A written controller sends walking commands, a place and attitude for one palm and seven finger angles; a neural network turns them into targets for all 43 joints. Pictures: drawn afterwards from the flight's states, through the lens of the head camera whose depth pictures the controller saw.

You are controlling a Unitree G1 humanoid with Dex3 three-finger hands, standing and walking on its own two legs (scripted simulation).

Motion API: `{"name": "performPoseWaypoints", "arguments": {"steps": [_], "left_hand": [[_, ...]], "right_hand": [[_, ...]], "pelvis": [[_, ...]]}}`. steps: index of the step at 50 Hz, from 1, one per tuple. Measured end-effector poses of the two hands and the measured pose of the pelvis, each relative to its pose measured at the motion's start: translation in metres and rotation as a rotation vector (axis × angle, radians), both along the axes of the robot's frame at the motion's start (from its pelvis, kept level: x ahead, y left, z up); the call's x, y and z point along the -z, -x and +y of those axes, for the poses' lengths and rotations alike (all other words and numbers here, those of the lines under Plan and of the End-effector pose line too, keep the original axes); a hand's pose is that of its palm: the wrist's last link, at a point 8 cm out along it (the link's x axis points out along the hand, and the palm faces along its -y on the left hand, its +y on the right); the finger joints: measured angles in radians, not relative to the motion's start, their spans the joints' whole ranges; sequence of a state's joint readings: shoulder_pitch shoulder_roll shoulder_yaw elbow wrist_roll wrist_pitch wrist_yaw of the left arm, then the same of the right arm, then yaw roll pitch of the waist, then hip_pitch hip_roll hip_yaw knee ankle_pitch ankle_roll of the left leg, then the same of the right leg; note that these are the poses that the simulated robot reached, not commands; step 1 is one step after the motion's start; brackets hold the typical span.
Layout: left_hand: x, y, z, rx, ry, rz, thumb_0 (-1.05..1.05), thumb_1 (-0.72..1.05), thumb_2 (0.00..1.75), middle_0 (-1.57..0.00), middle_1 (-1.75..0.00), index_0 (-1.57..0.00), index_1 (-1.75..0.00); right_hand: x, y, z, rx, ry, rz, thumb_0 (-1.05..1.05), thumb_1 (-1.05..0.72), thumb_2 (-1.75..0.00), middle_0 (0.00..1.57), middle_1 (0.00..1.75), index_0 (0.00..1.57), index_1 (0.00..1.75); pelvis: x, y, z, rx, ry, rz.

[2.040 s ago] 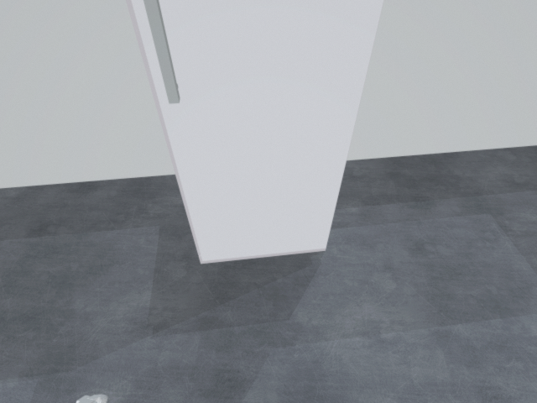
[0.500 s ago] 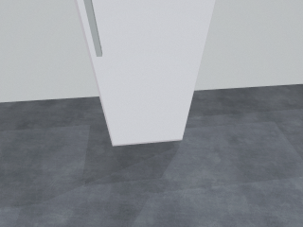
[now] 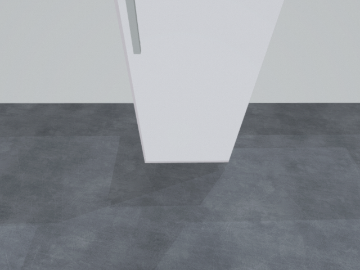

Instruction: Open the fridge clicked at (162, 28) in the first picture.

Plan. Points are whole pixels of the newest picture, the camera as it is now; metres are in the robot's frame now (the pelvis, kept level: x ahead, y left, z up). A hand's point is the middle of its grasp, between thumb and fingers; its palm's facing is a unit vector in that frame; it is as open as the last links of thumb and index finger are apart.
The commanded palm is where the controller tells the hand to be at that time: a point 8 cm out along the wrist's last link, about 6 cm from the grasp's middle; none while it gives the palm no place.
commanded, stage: take the last steps up to it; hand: left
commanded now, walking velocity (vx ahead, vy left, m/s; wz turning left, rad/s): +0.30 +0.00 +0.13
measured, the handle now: (133, 12) +0.77 +0.20 +0.21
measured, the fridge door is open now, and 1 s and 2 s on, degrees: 0 0 0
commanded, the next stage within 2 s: come to a stop and stand still in 0.80 s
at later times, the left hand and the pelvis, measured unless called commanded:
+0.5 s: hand (119, 257) +0.18 +0.17 -0.16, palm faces +0.06 -0.98 -0.19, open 7.4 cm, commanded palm none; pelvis +0.11 -0.01 +0.00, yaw +4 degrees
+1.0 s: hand (124, 251) +0.20 +0.17 -0.18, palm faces +0.18 -0.97 -0.15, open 7.4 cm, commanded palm none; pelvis +0.28 +0.01 +0.00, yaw +4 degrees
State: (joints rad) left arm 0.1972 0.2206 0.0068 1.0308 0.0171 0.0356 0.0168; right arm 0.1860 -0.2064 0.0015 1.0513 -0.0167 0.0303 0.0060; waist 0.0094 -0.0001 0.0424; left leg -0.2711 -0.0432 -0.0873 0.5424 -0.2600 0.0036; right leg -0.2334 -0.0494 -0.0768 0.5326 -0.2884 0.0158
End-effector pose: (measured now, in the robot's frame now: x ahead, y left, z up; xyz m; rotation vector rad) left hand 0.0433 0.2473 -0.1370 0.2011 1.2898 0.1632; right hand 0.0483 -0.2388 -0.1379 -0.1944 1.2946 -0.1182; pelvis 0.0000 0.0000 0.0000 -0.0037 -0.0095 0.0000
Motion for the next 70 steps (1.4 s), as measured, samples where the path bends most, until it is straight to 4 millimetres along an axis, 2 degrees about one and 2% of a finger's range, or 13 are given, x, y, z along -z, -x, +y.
{"name": "performPoseWaypoints", "arguments": {"steps": [9,13,16,20,25,29,35,41,46,52,61,66,70], "left_hand": [[0.019,0.035,0.004,-0.079,0.058,0.088,0.01,0.91,0.9,-0.2,-0.3,-0.2,-0.3],[0.019,0.032,0.007,-0.072,0.063,0.148,0.01,0.91,0.9,-0.2,-0.3,-0.2,-0.3],[0.009,0.007,0.004,-0.056,0.063,0.131,0.01,0.91,0.9,-0.2,-0.3,-0.2,-0.3],[-0.004,-0.047,-0.006,-0.049,0.061,0.04,0.01,0.91,0.9,-0.2,-0.3,-0.2,-0.3],[-0.007,-0.123,-0.027,-0.028,0.046,-0.101,0.01,0.91,0.9,-0.2,-0.3,-0.2,-0.3],[-0.005,-0.15,-0.041,-0.068,0.037,-0.169,0.01,0.91,0.9,-0.2,-0.3,-0.2,-0.3],[-0.01,-0.143,-0.041,-0.14,0.016,-0.078,-0.01,0.95,0.9,-0.2,-0.3,-0.2,-0.3],[0.0,-0.124,-0.043,-0.188,0.068,0.082,0.0,0.93,0.9,-0.2,-0.3,-0.2,-0.3],[0.02,-0.119,-0.037,-0.234,0.117,0.207,0.0,0.92,0.9,-0.2,-0.3,-0.2,-0.3],[0.016,-0.165,-0.03,-0.213,0.113,0.213,0.01,0.92,0.9,-0.2,-0.3,-0.2,-0.3],[0.012,-0.249,-0.023,-0.152,0.033,0.052,0.01,0.91,0.9,-0.2,-0.3,-0.2,-0.3],[0.004,-0.274,-0.023,-0.129,0.001,-0.015,0.01,0.91,0.9,-0.2,-0.3,-0.2,-0.3],[-0.002,-0.286,-0.019,-0.118,-0.004,-0.058,0.01,0.91,0.9,-0.2,-0.3,-0.2,-0.3]], "right_hand": [[0.002,0.01,0.017,0.005,0.019,0.047,0.0,-0.91,-0.89,0.2,0.3,0.2,0.3],[0.0,0.019,0.024,0.05,0.024,0.074,0.0,-0.91,-0.89,0.2,0.3,0.2,0.3],[-0.007,0.032,0.027,0.077,0.012,0.127,0.0,-0.91,-0.89,0.2,0.3,0.2,0.3],[-0.012,0.045,0.027,0.089,-0.012,0.23,0.0,-0.91,-0.89,0.2,0.3,0.2,0.3],[0.002,0.037,0.011,0.1,-0.043,0.319,0.0,-0.91,-0.89,0.2,0.3,0.2,0.3],[0.014,-0.006,-0.007,0.068,-0.048,0.309,0.0,-0.91,-0.89,0.2,0.3,0.2,0.3],[0.003,-0.135,-0.019,0.011,-0.029,0.082,0.01,-0.91,-0.89,0.2,0.3,0.2,0.3],[-0.01,-0.26,0.001,-0.074,-0.03,-0.117,0.0,-0.91,-0.9,0.2,0.3,0.19,0.29],[-0.009,-0.334,0.03,-0.132,-0.011,-0.218,0.0,-0.91,-0.9,0.2,0.3,0.2,0.29],[-0.011,-0.346,0.047,-0.098,-0.013,-0.164,-0.01,-0.92,-0.89,0.2,0.3,0.2,0.3],[0.01,-0.349,0.015,-0.036,-0.015,-0.078,-0.01,-0.93,-0.89,0.2,0.3,0.2,0.3],[0.015,-0.339,-0.003,-0.011,-0.007,-0.034,0.0,-0.92,-0.89,0.2,0.3,0.2,0.3],[0.01,-0.325,-0.004,-0.015,0.0,-0.011,0.0,-0.92,-0.89,0.2,0.3,0.2,0.3]], "pelvis": [[0.008,-0.024,0.014,-0.032,0.015,0.01],[0.006,-0.043,0.017,-0.024,0.003,0.019],[-0.002,-0.057,0.014,-0.037,-0.002,0.026],[-0.008,-0.078,0.006,-0.059,-0.003,0.031],[0.001,-0.111,-0.013,-0.07,-0.017,0.016],[0.007,-0.136,-0.024,-0.1,-0.004,-0.006],[-0.006,-0.178,-0.027,-0.114,0.004,0.001],[-0.006,-0.22,-0.013,-0.103,0.012,0.004],[0.009,-0.259,0.007,-0.088,0.015,-0.011],[0.0,-0.287,0.014,-0.072,-0.012,-0.018],[0.009,-0.303,-0.005,-0.073,-0.03,-0.033],[0.009,-0.3,-0.011,-0.09,-0.017,-0.019],[0.004,-0.293,-0.009,-0.098,-0.013,-0.009]]}}
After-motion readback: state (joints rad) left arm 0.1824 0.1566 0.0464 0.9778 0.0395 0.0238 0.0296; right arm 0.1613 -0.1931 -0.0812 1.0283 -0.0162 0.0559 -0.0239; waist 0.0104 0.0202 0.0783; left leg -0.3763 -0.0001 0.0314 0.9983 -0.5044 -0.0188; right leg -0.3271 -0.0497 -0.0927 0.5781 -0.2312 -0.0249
